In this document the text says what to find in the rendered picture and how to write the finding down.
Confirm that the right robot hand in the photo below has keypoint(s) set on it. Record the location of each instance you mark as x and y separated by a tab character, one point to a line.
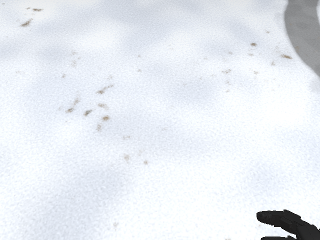
289	222

